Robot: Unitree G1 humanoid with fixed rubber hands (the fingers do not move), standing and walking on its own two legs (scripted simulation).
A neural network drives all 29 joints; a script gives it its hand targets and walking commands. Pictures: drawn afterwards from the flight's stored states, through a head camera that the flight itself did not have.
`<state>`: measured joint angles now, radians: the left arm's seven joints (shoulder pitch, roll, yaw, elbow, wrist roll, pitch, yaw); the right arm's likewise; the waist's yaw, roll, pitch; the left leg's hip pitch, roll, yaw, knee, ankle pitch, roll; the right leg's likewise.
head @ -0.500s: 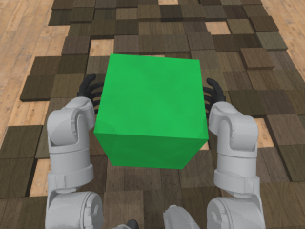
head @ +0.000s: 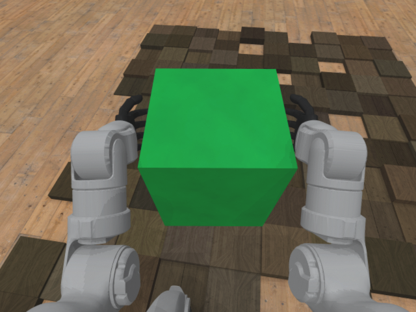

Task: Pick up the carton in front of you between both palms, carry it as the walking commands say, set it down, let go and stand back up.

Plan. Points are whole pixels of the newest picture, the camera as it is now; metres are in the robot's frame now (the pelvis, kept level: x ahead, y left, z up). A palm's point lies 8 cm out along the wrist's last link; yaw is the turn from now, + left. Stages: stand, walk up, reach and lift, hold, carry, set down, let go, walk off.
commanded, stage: carry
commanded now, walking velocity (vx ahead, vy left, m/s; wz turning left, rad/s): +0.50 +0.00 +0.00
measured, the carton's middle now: (214, 155) +0.40 +0.03 +0.09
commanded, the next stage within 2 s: none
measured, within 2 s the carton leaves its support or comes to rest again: neither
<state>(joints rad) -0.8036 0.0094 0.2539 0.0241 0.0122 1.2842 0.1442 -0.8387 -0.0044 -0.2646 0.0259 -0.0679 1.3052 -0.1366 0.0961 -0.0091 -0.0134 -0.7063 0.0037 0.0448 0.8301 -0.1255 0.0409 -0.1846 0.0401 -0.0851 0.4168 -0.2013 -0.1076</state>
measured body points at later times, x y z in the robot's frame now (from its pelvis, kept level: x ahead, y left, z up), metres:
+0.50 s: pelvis +0.32 +0.02 -0.03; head +0.37 +0.01 +0.42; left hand +0.72 +0.12 +0.08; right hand +0.68 -0.19 +0.07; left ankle +0.25 +0.10 -0.76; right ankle +0.39 -0.09 -0.74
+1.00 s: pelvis +0.62 +0.04 +0.00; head +0.63 +0.05 +0.45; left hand +0.98 +0.18 +0.16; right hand +0.96 -0.12 +0.16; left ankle +0.67 +0.10 -0.73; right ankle +0.52 -0.08 -0.64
